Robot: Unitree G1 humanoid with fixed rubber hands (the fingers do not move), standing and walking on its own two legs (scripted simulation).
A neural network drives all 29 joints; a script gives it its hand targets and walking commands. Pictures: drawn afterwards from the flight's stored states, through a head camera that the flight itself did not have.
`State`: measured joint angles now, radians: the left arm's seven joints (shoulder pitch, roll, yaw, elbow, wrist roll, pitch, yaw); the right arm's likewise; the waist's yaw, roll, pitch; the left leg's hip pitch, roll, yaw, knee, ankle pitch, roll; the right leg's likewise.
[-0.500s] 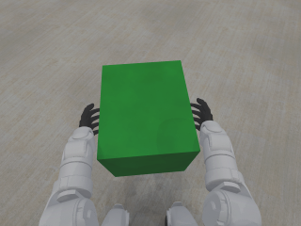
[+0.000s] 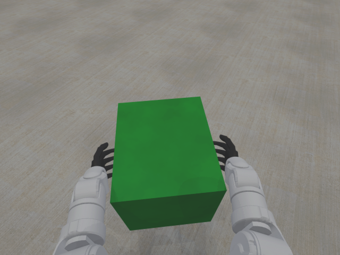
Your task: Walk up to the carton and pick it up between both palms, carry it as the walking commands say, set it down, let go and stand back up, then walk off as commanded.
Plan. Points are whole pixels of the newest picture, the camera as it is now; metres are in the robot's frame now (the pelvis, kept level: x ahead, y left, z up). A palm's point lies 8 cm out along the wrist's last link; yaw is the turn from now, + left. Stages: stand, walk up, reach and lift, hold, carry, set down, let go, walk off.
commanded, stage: reach and lift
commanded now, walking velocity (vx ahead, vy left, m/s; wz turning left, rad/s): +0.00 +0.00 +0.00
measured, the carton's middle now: (165, 163) +0.40 +0.01 -0.06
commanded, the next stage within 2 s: hold in 1.56 s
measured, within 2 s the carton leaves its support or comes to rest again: neither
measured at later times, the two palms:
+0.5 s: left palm (92, 168) +0.31 +0.17 +0.07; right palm (240, 158) +0.32 -0.16 +0.08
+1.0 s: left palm (89, 165) +0.30 +0.17 +0.09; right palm (243, 156) +0.32 -0.16 +0.10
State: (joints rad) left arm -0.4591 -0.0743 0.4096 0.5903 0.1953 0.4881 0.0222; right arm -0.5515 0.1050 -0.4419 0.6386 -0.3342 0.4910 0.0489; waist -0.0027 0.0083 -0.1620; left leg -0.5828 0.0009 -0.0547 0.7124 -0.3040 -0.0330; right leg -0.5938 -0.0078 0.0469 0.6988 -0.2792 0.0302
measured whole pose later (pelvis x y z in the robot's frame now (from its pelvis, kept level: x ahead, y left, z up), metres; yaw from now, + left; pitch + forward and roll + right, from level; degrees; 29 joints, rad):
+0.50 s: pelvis +0.00 +0.00 +0.02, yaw +0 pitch -3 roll +0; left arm -0.40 -0.08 0.35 0.51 0.21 0.65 0.02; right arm -0.48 0.11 -0.38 0.54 -0.33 0.66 0.05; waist 0.00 0.01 -0.10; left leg -0.23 0.00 -0.05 0.54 -0.26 -0.03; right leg -0.24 -0.01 0.05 0.54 -0.24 0.03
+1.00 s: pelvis +0.01 +0.00 +0.02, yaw +0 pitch -9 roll +0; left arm -0.40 -0.08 0.34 0.46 0.21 0.74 0.02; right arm -0.48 0.11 -0.37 0.51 -0.33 0.74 0.06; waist 0.00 0.01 -0.05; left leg -0.08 0.00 -0.05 0.48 -0.25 -0.03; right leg -0.10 -0.02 0.05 0.48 -0.23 0.03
